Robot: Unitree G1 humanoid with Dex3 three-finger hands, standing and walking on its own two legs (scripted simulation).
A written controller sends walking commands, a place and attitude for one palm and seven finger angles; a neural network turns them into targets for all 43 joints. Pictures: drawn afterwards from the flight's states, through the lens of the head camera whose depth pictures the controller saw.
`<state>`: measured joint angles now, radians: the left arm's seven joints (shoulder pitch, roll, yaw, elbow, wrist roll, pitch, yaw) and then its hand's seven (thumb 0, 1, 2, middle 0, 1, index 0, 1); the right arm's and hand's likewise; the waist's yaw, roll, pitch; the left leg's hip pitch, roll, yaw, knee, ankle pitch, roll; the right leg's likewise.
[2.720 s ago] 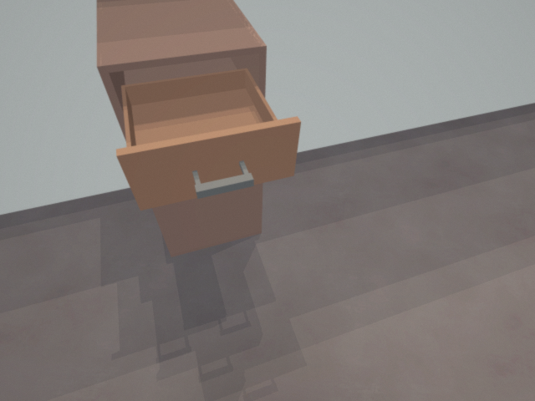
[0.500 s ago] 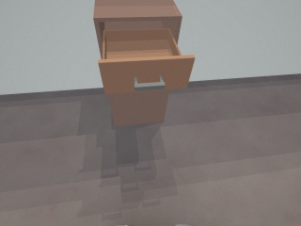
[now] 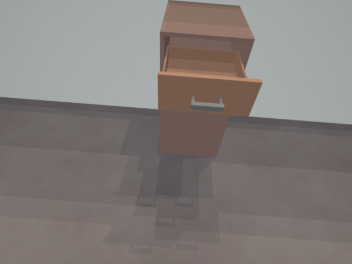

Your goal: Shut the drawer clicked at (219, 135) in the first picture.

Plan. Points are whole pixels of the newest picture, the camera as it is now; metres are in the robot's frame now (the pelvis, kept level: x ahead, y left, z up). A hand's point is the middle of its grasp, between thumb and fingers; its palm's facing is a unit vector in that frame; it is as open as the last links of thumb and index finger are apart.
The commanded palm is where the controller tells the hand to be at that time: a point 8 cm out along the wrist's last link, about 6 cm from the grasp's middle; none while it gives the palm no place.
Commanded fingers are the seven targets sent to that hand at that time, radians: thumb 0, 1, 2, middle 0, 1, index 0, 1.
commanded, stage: take the last steps up to it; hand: left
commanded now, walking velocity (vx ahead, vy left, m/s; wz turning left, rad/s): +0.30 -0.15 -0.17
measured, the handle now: (206, 102) +0.65 -0.05 -0.01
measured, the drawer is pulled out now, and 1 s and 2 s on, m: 0.30 0.30 0.30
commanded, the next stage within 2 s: come to a stop and stand still in 1.10 s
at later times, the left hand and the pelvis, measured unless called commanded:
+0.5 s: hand (143, 261) +0.17 +0.10 -0.17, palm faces -0.03 -0.98 -0.20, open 7.4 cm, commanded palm none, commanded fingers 0.00 0.90 0.90 -0.20 -0.30 -0.20 -0.30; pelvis +0.10 -0.09 -0.01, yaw -4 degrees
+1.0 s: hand (167, 219) +0.28 +0.05 -0.17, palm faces -0.06 -0.99 -0.11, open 7.4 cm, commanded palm none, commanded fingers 0.00 0.90 0.90 -0.20 -0.30 -0.20 -0.30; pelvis +0.24 -0.13 +0.02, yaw -5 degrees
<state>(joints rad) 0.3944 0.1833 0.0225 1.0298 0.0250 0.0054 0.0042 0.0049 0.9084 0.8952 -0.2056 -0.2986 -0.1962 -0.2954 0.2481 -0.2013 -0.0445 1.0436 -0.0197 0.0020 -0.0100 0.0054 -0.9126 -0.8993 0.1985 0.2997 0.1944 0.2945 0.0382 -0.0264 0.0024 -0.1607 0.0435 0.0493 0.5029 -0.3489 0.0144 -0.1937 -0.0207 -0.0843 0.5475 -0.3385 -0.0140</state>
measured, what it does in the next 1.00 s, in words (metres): walks ahead: right foot, then left foot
